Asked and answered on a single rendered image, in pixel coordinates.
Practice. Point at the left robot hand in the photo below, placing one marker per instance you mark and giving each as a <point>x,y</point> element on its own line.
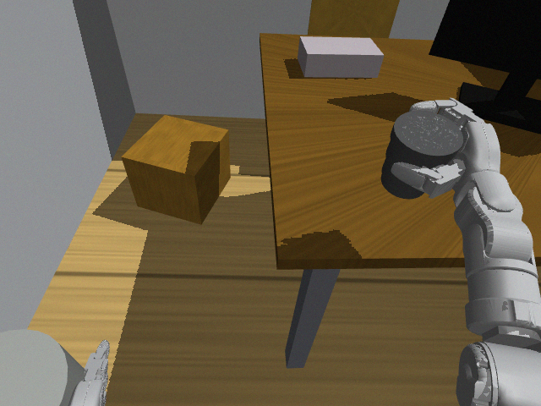
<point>92,390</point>

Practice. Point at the right robot hand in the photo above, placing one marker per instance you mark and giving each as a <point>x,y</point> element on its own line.
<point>480,151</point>

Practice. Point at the table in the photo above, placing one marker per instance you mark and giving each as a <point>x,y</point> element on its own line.
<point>327,139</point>

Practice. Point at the right robot arm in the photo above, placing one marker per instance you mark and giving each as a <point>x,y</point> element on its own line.
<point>504,300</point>

